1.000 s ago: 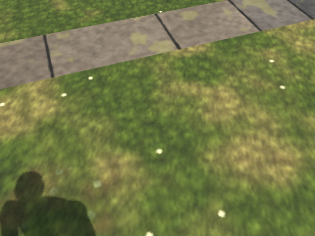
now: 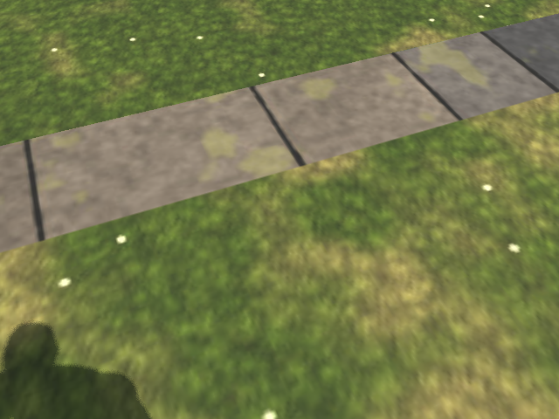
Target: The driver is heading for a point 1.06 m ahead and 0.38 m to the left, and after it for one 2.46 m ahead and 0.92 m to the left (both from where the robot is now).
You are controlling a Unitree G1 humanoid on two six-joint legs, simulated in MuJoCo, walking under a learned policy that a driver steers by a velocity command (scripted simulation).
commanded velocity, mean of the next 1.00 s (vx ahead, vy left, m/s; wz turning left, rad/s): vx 0.39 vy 0.00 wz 0.48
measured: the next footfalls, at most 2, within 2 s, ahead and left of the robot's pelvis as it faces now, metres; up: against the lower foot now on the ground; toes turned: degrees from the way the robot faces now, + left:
right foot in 0.28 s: +0.32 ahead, -0.16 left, +0.00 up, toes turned +8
left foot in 0.80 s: +0.51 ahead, +0.16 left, +0.00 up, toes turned +27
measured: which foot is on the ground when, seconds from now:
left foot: down 0.00-0.28, up 0.30-0.78, down 0.80-1.00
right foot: up 0.00-0.26, down 0.28-0.78, up 0.80-1.00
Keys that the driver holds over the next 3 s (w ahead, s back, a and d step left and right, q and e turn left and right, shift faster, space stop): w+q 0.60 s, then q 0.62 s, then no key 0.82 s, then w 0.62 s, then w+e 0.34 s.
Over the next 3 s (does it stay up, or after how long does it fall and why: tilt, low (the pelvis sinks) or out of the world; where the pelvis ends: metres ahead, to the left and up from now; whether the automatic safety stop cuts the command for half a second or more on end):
stays up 0.74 0.34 0.00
